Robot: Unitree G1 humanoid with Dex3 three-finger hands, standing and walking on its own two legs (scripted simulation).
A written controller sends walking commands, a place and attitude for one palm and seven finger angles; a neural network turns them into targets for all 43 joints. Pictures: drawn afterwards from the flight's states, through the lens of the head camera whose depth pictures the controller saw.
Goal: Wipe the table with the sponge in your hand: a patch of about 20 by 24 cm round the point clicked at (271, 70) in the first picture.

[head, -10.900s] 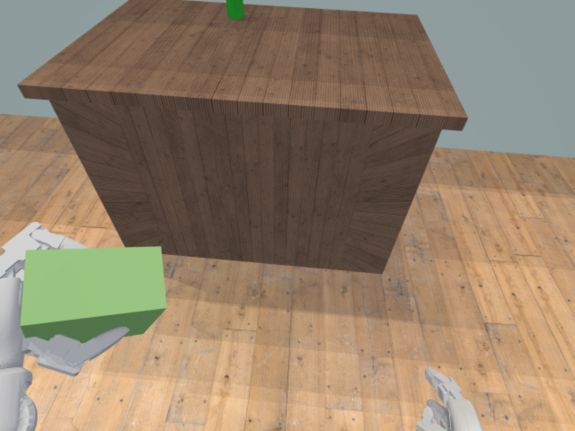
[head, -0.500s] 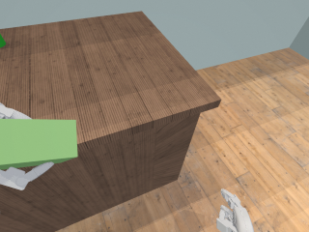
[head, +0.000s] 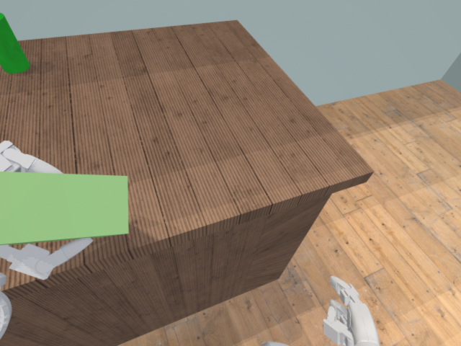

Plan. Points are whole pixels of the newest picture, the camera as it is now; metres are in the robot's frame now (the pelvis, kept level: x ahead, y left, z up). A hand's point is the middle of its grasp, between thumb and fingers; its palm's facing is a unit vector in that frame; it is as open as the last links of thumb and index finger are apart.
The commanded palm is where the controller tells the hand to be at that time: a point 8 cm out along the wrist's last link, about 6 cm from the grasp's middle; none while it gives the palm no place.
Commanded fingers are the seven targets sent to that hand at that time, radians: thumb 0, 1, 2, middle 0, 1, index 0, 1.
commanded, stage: shuffle to correct the standing spot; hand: left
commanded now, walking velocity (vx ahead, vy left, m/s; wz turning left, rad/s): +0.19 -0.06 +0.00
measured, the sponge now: (80, 211) +0.24 +0.21 +0.17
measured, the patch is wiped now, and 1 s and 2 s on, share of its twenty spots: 0.00 0.00 0.00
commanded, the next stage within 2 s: come to a stop and stand still in 0.02 s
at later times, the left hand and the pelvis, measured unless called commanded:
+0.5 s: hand (79, 195) +0.26 +0.21 +0.18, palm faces +0.37 -0.85 -0.37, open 10.4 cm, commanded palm +0.20 +0.26 +0.18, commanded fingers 0.00 0.10 1.30 -1.20 -1.60 -1.20 -1.60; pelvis +0.04 -0.02 +0.00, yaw -1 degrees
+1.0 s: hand (45, 211) +0.24 +0.26 +0.16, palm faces +0.28 -0.87 -0.40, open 10.4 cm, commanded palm +0.19 +0.30 +0.18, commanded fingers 0.00 0.10 1.30 -1.20 -1.60 -1.20 -1.60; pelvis +0.02 +0.03 +0.01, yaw -3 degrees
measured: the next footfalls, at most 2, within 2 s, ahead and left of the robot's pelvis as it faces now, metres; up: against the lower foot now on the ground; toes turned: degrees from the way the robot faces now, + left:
right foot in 0.18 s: +0.08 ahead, -0.08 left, +0.00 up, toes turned -2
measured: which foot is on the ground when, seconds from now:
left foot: down 0.00-1.00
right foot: up 0.00-0.16, down 0.18-1.00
